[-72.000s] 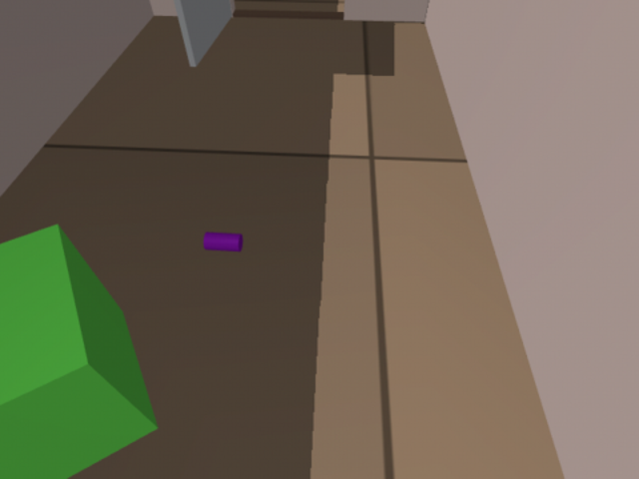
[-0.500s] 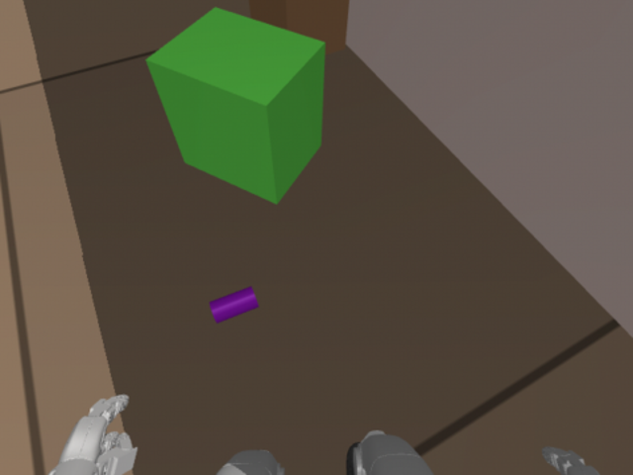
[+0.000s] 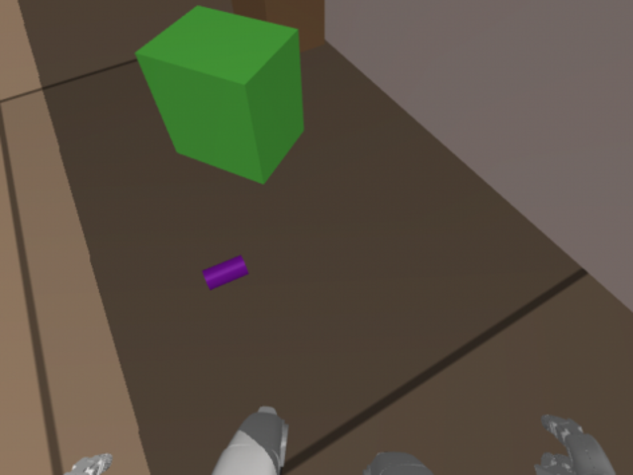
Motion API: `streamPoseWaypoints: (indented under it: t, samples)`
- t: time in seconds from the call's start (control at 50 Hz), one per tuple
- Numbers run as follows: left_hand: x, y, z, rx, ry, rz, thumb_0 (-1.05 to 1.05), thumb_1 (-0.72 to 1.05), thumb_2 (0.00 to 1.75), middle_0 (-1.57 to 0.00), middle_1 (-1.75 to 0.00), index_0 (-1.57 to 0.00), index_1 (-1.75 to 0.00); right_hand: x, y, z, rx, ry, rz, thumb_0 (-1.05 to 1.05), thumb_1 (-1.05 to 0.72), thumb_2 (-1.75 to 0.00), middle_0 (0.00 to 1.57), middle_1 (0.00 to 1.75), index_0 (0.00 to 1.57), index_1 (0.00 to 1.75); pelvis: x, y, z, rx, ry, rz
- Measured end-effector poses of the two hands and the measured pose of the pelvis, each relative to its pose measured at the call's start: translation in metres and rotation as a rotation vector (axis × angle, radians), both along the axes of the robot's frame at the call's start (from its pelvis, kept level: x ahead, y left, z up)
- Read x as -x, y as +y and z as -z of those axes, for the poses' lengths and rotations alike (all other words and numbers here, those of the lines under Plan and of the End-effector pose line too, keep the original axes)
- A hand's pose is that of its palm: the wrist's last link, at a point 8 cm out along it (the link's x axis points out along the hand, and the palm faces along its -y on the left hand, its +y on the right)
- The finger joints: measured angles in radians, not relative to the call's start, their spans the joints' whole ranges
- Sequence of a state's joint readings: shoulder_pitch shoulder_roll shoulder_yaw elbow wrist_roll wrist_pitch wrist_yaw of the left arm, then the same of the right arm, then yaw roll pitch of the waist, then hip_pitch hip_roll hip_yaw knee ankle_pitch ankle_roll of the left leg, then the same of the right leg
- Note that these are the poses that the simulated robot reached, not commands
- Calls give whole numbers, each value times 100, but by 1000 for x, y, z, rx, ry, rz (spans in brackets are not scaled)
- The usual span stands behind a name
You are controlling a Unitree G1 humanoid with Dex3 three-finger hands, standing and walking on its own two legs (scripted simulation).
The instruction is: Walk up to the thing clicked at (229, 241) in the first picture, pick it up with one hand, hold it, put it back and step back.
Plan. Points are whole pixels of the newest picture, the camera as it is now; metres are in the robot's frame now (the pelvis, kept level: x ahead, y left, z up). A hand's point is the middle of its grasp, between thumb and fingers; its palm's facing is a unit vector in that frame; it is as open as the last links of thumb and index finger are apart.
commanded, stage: step back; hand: left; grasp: from above
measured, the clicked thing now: (225, 272) +0.75 +0.34 -0.71
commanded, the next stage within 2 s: stand in 1.72 s
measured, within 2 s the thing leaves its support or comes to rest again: neither
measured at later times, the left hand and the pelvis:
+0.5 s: hand out of the picture -0.09 +0.25 -0.13, palm faces +0.07 -0.92 -0.39, open 7.4 cm; pelvis -0.17 -0.03 +0.01, yaw +4 degrees
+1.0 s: hand out of the picture -0.22 +0.26 -0.13, palm faces +0.08 -0.90 -0.42, open 7.4 cm; pelvis -0.24 -0.03 +0.01, yaw +6 degrees
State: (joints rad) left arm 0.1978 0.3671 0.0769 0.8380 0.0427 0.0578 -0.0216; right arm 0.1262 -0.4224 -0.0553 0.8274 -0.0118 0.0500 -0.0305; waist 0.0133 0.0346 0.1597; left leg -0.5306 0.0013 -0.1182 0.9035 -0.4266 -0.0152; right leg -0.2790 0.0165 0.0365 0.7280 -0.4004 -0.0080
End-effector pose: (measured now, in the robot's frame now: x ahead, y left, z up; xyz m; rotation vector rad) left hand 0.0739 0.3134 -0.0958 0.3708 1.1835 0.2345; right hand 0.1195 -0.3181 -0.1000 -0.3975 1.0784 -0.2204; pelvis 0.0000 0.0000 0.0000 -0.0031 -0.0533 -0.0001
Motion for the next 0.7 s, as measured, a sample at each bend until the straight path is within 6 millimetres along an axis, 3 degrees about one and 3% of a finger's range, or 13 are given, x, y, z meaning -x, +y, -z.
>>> streamPoseWaypoints:
  t: [0.06, 0.16, 0.28, 0.36, 0.48, 0.58, 0.7]
  samples:
    - [25, -10, -11, -6, 0, -18, 1, 90, 90, -20, -30, -21, -30, 26, -5, 0, -15, 26, 2, 0, -90, -89, 20, 30, 20, 30, 16, -4, -8, -32, 7, -12]
    - [46, -13, -18, -25, -52, -29, 1, 90, 90, -21, -30, -21, -30, 74, -7, 5, -14, 104, -27, 0, -90, -89, 20, 30, 20, 30, 47, -10, -10, -31, 17, -54]
    - [73, -3, -5, -18, -134, -52, 1, 90, 90, -20, -30, -21, -30, 123, 3, 10, 0, 168, -76, 0, -90, -89, 20, 30, 20, 30, 94, -9, 1, -34, 6, -117]
    - [103, -6, -1, 3, -106, -69, 1, 90, 90, -20, -30, -20, -30, 149, 7, 2, -11, 155, -88, 0, -90, -89, 20, 30, 21, 30, 124, -11, -5, -14, -7, -110]
    - [163, -17, -1, 15, -53, -77, 1, 90, 90, -20, -29, -20, -30, 165, -5, -13, 2, 72, -95, 0, -90, -89, 21, 30, 21, 30, 165, -25, -11, 9, 12, -73]
    - [222, -34, 5, -8, 14, -58, 1, 90, 90, -20, -29, -20, -30, 176, -28, -6, -11, -21, -90, 0, -90, -89, 21, 30, 21, 30, 199, -43, 0, 10, 14, -23]
    - [288, -53, -5, -13, 77, -99, 1, 90, 90, -20, -30, -21, -30, 219, -44, -2, -38, 26, -45, 0, -90, -89, 20, 30, 20, 30, 224, -53, -9, -7, 7, -29]
